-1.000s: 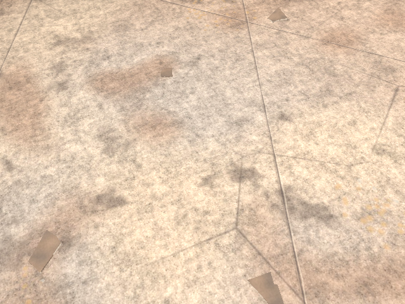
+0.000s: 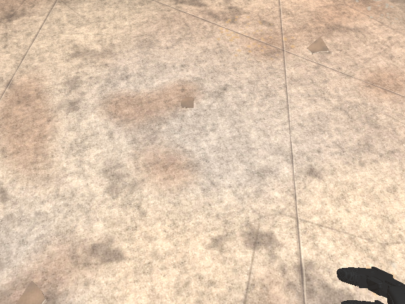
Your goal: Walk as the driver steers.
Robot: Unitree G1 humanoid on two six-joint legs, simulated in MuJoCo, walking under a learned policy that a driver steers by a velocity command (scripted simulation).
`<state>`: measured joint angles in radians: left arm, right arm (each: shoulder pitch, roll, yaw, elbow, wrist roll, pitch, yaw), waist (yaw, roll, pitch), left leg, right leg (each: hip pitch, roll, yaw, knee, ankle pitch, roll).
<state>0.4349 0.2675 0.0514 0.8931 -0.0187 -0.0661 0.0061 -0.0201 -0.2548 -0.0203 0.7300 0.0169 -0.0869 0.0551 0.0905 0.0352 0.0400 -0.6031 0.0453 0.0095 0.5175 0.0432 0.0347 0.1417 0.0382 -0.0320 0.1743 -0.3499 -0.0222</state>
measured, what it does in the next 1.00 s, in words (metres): walks ahead: left foot, then right foot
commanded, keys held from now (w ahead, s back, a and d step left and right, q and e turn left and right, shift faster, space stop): w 0.48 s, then w+q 0.52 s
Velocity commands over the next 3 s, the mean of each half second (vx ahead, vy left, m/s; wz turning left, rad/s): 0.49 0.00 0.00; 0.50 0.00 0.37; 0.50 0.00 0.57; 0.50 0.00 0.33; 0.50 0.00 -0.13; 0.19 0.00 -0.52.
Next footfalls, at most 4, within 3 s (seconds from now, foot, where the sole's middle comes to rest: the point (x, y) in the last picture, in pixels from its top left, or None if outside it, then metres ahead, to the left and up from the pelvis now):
0.06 left None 0.23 0.12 -0.77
0.60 right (269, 283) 0.53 -0.12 -0.77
1.12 left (186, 213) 0.76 0.17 -0.77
1.62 right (206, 140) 1.11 0.13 -0.77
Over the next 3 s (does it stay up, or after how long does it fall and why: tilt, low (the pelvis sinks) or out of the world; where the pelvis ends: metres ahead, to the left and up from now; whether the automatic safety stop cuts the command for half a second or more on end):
stays up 1.40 0.53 0.01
